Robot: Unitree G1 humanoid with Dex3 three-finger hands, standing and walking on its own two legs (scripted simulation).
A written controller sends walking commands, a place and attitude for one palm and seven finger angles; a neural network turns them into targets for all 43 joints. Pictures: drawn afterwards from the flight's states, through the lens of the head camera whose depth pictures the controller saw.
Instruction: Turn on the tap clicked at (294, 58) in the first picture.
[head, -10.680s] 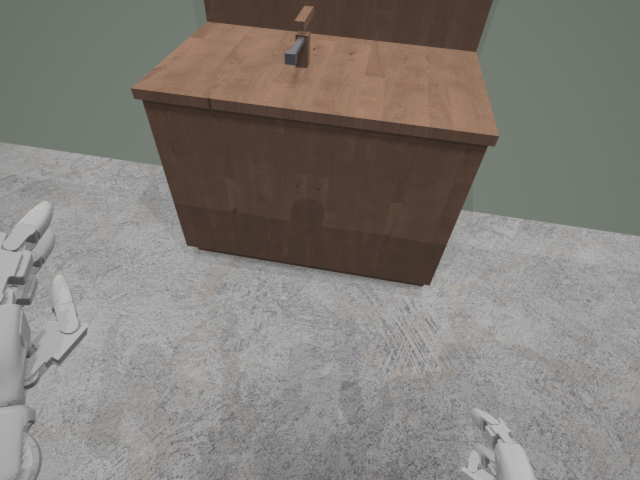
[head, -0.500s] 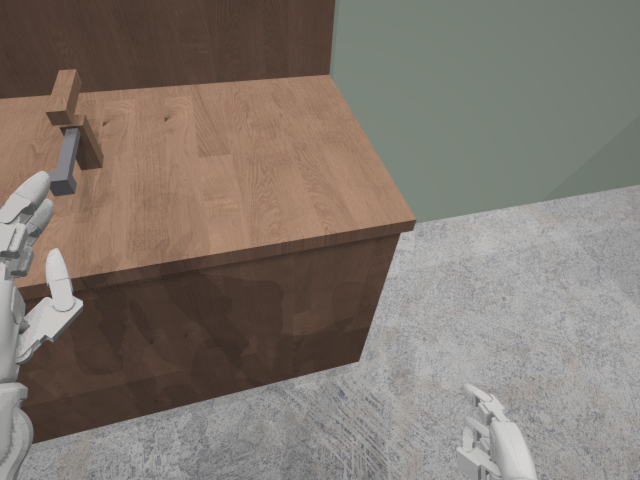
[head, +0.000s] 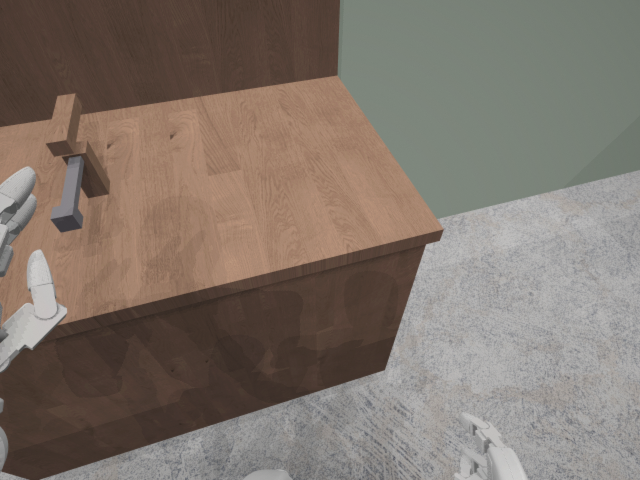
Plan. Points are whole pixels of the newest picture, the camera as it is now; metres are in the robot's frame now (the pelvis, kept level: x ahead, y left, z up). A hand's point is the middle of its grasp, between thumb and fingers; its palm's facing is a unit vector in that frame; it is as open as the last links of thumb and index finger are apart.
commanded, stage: shuffle to correct the standing spot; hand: left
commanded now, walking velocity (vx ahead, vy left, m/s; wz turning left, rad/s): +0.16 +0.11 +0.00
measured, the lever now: (67, 217) +0.43 +0.38 +0.08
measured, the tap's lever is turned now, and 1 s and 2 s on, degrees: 0 0 0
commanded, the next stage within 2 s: come to a stop and stand still in 0.38 s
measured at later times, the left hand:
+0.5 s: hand (1, 237) +0.29 +0.31 +0.20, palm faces +0.41 -0.79 -0.46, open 7.4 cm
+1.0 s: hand out of the picture +0.33 +0.34 +0.21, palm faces +0.35 -0.78 -0.52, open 7.4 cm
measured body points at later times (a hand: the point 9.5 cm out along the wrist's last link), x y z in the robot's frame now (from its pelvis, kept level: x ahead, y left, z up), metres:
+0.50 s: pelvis +0.08 +0.07 +0.00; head +0.10 +0.06 +0.45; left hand +0.26 +0.35 +0.23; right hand +0.26 -0.14 -0.08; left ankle +0.07 +0.18 -0.68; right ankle +0.08 -0.03 -0.72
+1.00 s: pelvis +0.11 +0.10 +0.01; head +0.14 +0.09 +0.46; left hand +0.30 +0.38 +0.24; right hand +0.30 -0.11 -0.06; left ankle +0.17 +0.23 -0.72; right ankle +0.12 +0.01 -0.72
